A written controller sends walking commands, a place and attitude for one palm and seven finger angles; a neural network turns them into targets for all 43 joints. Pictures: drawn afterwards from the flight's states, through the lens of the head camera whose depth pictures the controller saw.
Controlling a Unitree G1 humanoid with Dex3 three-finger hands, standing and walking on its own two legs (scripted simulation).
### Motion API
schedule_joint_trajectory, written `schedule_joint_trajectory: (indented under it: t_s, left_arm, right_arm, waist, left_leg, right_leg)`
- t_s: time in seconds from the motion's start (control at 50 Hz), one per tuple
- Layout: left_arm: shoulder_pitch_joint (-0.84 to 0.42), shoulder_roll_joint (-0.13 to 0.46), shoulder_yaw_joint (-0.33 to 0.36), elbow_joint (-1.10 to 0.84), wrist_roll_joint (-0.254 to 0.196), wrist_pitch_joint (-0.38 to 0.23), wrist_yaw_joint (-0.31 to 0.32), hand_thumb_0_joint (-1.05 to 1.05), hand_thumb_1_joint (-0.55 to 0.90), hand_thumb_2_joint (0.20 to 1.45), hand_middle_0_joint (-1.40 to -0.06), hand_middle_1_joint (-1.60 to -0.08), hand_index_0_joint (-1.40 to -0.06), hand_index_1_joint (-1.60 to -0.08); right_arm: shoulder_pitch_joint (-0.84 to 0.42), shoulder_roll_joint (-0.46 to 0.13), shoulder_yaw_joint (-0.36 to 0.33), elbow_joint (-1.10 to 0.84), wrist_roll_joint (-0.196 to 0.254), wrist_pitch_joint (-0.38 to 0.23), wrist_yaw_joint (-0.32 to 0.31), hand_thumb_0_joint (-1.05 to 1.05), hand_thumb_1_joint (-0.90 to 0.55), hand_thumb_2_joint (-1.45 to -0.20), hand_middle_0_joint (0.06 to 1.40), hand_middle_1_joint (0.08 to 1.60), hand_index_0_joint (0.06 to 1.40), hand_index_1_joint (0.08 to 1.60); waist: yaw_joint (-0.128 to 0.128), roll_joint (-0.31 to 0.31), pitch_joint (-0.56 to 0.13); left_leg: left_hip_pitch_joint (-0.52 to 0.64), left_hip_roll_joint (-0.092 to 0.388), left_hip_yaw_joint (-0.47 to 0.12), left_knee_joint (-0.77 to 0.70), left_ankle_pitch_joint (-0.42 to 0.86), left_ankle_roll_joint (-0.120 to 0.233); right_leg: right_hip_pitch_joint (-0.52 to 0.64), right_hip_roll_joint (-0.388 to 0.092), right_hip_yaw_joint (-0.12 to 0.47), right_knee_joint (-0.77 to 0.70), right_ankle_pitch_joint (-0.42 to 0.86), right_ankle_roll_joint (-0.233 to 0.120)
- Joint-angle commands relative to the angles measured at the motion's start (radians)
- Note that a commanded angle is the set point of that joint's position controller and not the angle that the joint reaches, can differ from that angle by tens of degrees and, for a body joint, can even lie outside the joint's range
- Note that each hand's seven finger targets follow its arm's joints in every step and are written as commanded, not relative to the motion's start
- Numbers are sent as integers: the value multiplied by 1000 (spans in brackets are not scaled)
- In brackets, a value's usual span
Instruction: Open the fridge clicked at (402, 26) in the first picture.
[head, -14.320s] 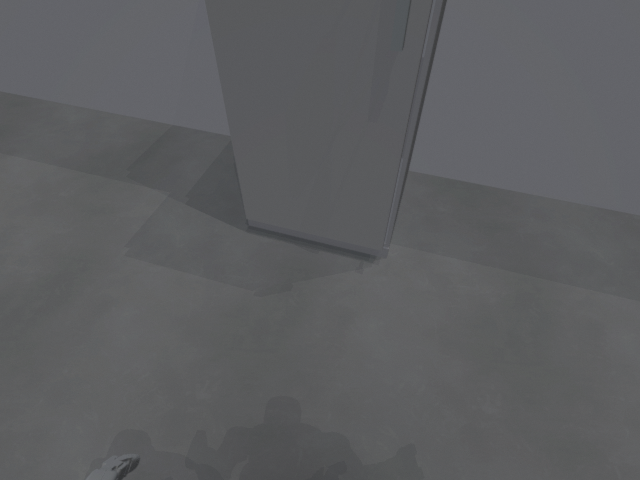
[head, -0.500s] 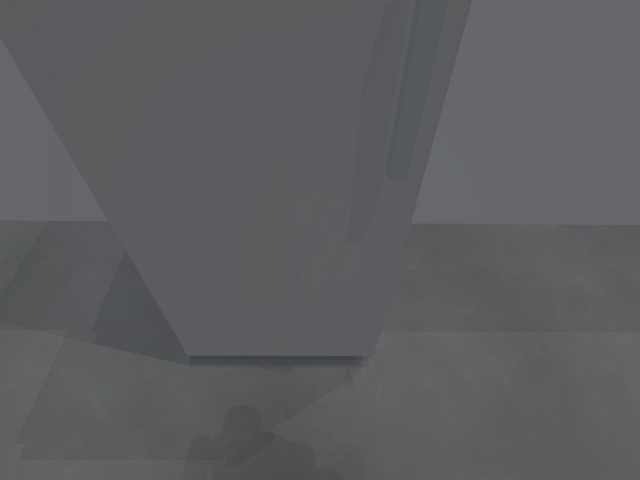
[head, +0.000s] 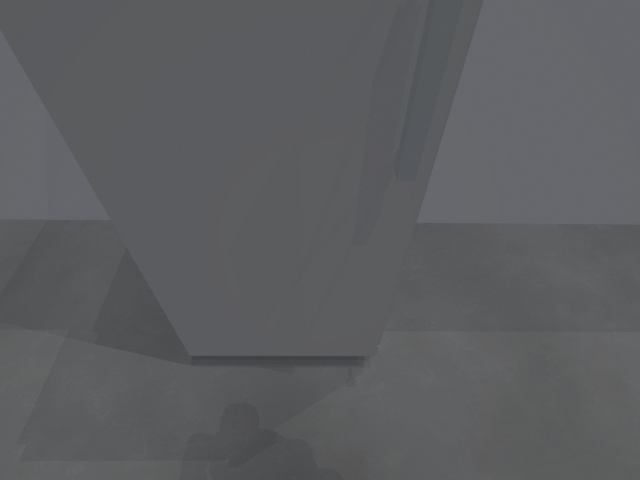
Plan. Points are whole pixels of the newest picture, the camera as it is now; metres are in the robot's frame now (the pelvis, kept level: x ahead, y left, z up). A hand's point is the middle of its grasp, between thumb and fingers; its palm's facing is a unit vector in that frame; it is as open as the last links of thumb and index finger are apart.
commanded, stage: shuffle to correct the standing spot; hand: right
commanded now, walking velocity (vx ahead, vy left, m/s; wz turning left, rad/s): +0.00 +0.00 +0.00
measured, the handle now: (428, 51) +0.54 -0.10 +0.27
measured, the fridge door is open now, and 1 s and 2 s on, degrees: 0 0 0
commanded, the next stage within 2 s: come to a stop and stand still in 0.32 s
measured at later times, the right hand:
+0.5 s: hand out of the picture +0.02 -0.16 -0.20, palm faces +0.00 +0.99 -0.13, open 7.4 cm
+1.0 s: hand out of the picture +0.13 -0.16 -0.19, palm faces +0.08 +0.98 -0.19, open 7.3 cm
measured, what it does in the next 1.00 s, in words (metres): steps on the spot: left foot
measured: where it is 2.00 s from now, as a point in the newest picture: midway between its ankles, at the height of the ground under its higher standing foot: outside the picture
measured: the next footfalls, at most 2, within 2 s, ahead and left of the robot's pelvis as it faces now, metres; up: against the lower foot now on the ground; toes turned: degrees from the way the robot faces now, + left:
left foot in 0.64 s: +0.17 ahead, +0.14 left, +0.00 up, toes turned +6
right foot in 1.02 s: +0.09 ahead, -0.09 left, +0.00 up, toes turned -5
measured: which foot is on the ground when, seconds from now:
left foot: down 0.00-0.42, up 0.44-0.62, down 0.64-1.00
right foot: down 0.00-0.66, up 0.68-1.00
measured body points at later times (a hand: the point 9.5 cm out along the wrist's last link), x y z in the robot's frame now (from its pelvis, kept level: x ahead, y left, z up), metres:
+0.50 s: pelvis +0.06 +0.00 -0.01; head +0.09 -0.02 +0.43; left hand +0.02 +0.21 -0.16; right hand +0.02 -0.22 -0.18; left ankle +0.00 +0.10 -0.70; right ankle -0.02 -0.12 -0.74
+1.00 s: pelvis +0.06 +0.02 -0.01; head +0.09 +0.00 +0.43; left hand +0.15 +0.26 -0.15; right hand +0.13 -0.22 -0.17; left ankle +0.13 +0.14 -0.74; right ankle +0.05 -0.09 -0.74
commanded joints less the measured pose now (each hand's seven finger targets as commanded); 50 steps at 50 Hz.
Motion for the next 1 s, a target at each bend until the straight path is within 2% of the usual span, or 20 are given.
schedule_joint_trajectory:
  t_s: [0.0, 0.18, 0.32, 0.36, 0.38, 0.4, 0.46, 0.54, 0.58, 0.6, 0.64, 0.66, 0.68, 0.72, 0.76, 0.82, 0.9, 0.94, 0.96, 0.98]
  left_arm:
    - [34, 123, 21, -31, 0, -16, 6, 0, 900, 900, -200, -300, -200, -300]
    - [71, 65, 15, -25, 13, 3, -4, 0, 900, 900, -200, -300, -200, -300]
    - [116, 31, 17, -34, 9, -16, -1, 0, 900, 900, -200, -300, -200, -300]
    - [220, 71, 30, 6, 12, -26, 4, 0, 900, 900, -200, -300, -200, -300]
    - [312, 128, 46, 37, 17, -28, 15, 0, 900, 900, -200, -300, -200, -300]
    - [387, 142, 50, 59, 24, -28, 29, 0, 900, 900, -200, -300, -200, -300]
    - [346, 93, 36, 42, 24, -29, 44, 0, 900, 900, -200, -300, -200, -300]
    - [167, 107, 40, -17, 16, -22, 46, 0, 900, 900, -200, -300, -200, -300]
    - [169, 119, 51, -23, -1, -17, 40, 0, 900, 900, -200, -300, -200, -300]
    - [190, 103, 57, -31, -8, -16, 31, 0, 900, 900, -200, -300, -200, -300]
    - [258, 14, 59, -48, -22, -4, 28, 0, 900, 900, -200, -300, -200, -300]
    - [234, 7, 59, -55, -21, 8, 34, 0, 900, 900, -200, -300, -200, -300]
    - [186, -17, 57, -53, -18, 19, 32, 0, 900, 900, -200, -300, -200, -300]
    - [158, -9, 60, -52, -11, 33, 24, 0, 900, 900, -200, -300, -200, -300]
    - [155, -16, 60, -53, -7, 42, 12, 0, 900, 900, -200, -300, -200, -300]
    - [121, -8, 61, -81, 1, 54, -2, 0, 900, 900, -200, -300, -200, -300]
    - [104, 1, 58, -118, 1, 41, -7, 0, 900, 900, -200, -300, -200, -300]
    - [163, -1, 55, -106, -1, 29, -6, 0, 900, 900, -200, -300, -200, -300]
    - [185, 21, 58, -100, -4, 21, -3, 0, 900, 900, -200, -300, -200, -300]
    - [170, 93, 68, -120, 5, 14, 0, 0, 900, 900, -200, -300, -200, -300]
  right_arm:
    - [47, -138, -27, -38, -3, -19, -5, 0, -900, -900, 200, 300, 200, 300]
    - [113, -97, -29, -19, -9, 1, 7, 0, -900, -900, 200, 300, 200, 300]
    - [182, -100, -50, -7, -7, -10, 6, 0, -900, -900, 200, 300, 200, 300]
    - [154, -56, -45, -20, -9, -10, 10, 0, -900, -900, 200, 300, 200, 300]
    - [114, -31, -40, -44, -11, -12, 11, 0, -900, -900, 200, 300, 200, 300]
    - [38, -34, -40, -80, -14, -13, 11, 0, -900, -900, 200, 300, 200, 300]
    - [-25, -23, -53, -104, -14, -11, 16, 0, -900, -900, 200, 300, 200, 300]
    - [67, 31, -54, -88, 1, 10, 20, 0, -900, -900, 200, 300, 200, 300]
    - [173, -10, -63, -58, -3, -4, 17, 0, -900, -900, 200, 300, 200, 300]
    - [222, -64, -70, -45, -7, -16, 8, 0, -900, -900, 200, 300, 200, 300]
    - [244, -178, -89, -51, -6, -22, -10, 0, -900, -900, 200, 300, 200, 300]
    - [204, -155, -81, -69, -6, -20, -15, 0, -900, -900, 200, 300, 200, 300]
    - [155, -145, -81, -79, -10, -17, -20, 0, -900, -900, 200, 300, 200, 300]
    - [74, -115, -71, -106, -13, -4, -26, 0, -900, -900, 200, 300, 200, 300]
    - [42, -123, -78, -125, -16, 5, -30, 0, -900, -900, 200, 300, 200, 300]
    - [15, -151, -87, -148, -20, 15, -26, 0, -900, -900, 200, 300, 200, 300]
    - [0, -159, -94, -169, -26, 21, -24, 0, -900, -900, 200, 300, 200, 300]
    - [-28, -150, -88, -175, -16, 28, -21, 0, -900, -900, 200, 300, 200, 300]
    - [-24, -115, -80, -181, -12, 34, -18, 0, -900, -900, 200, 300, 200, 300]
    - [-17, -58, -69, -198, -3, 44, -13, 0, -900, -900, 200, 300, 200, 300]
  waist:
    - [1, 11, -25]
    - [-2, 42, 74]
    - [12, 59, 80]
    - [52, -128, 55]
    - [85, -279, 28]
    - [119, -320, 58]
    - [92, -154, 103]
    - [1, -209, 45]
    - [-44, -126, -41]
    - [-55, -34, -103]
    - [-43, 252, -247]
    - [-39, 189, -211]
    - [-41, 246, -142]
    - [-22, 212, -76]
    - [-14, 118, -92]
    - [-13, 156, -83]
    - [-6, 156, -90]
    - [34, 133, -103]
    - [45, 46, -101]
    - [41, -188, -59]
  left_leg:
    - [6, 104, -87, -76, 213, 34]
    - [-64, 96, -118, -113, -227, 61]
    - [-51, 128, -134, -60, -50, 112]
    - [-166, 31, -5, 146, 14, 68]
    - [-299, -26, 79, 336, -70, 35]
    - [-486, -40, 54, 511, -314, 30]
    - [-514, 42, -20, 585, -306, 36]
    - [-199, 27, 38, 268, -69, 15]
    - [-6, 5, 69, 35, 220, 0]
    - [100, 56, 28, 17, 424, 3]
    - [240, 407, -271, 48, 1108, 192]
    - [173, 424, -255, 25, 1137, 243]
    - [98, 398, -248, 15, 1069, 245]
    - [14, 352, -195, -11, 902, 227]
    - [-13, 326, -161, -39, 745, 209]
    - [-84, 315, -166, -92, 495, 198]
    - [-106, 299, -191, -99, 281, 188]
    - [-181, 245, -150, -48, 145, 133]
    - [-232, 187, -104, 28, 42, 89]
    - [-308, 78, -23, 160, -119, 26]
  right_leg:
    - [-4, -83, 76, -71, 200, -31]
    - [-112, -51, 43, -5, -126, -34]
    - [-128, -34, -20, 124, -33, -33]
    - [43, -136, 109, 17, 178, -74]
    - [161, -263, 270, -44, 377, -143]
    - [273, -362, 389, -82, 666, -216]
    - [208, -363, 284, -32, 920, -228]
    - [18, -223, 88, -19, 768, -122]
    - [6, -164, 52, 95, 643, -73]
    - [-30, -127, 40, 158, 476, -43]
    - [-180, 22, 2, 481, -341, 5]
    - [-177, 7, 56, 537, -404, -1]
    - [-213, -10, 64, 605, -403, 0]
    - [-248, -15, 65, 662, -337, 9]
    - [-230, -3, 37, 608, -282, 17]
    - [-209, 5, 13, 542, -218, 29]
    - [-143, 7, -3, 322, -175, 24]
    - [18, 22, -30, 81, -24, 15]
    - [101, -10, -5, -38, 26, 11]
    - [57, -170, 205, -161, 27, -43]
